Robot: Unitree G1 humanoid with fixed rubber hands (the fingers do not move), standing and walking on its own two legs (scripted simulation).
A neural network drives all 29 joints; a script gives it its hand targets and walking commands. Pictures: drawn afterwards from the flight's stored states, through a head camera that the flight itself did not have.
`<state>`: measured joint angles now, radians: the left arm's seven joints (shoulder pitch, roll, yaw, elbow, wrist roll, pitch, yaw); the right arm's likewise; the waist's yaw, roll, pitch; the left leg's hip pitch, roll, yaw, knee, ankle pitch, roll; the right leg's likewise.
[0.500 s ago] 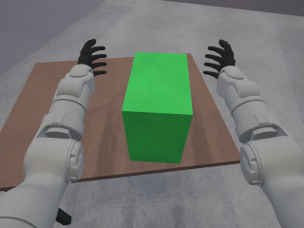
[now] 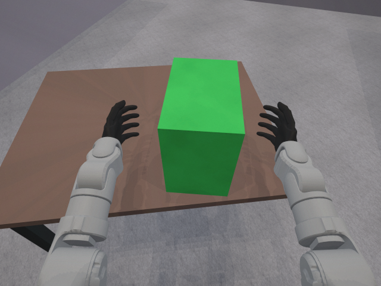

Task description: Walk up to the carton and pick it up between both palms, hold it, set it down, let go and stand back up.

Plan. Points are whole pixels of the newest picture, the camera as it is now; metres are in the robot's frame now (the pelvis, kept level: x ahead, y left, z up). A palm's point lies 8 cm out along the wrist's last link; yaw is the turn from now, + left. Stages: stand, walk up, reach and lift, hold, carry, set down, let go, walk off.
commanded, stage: set down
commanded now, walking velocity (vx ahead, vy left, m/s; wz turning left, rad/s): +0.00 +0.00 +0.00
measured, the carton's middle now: (200, 127) +0.49 -0.01 +0.03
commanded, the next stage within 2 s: none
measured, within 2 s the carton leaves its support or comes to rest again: neither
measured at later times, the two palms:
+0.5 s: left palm (106, 182) +0.31 +0.19 +0.06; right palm (290, 184) +0.31 -0.19 +0.06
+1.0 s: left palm (98, 222) +0.24 +0.20 +0.01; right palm (290, 227) +0.24 -0.19 +0.01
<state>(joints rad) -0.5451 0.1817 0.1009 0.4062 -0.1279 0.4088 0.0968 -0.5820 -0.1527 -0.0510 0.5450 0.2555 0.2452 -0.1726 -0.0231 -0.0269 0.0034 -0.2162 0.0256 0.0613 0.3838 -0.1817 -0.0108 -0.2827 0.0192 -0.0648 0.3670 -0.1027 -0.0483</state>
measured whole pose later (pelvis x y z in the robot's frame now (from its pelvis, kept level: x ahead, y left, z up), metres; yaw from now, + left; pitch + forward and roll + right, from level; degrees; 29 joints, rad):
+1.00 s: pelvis +0.03 +0.01 +0.00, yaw -1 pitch -1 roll +0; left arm 0.23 0.19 -0.11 0.16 -0.15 -0.09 0.12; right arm 0.24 -0.10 -0.03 0.22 0.16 -0.12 -0.02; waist 0.02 -0.02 0.02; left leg -0.11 0.02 0.08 0.35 -0.22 0.00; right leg -0.17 0.02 -0.05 0.32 -0.13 -0.03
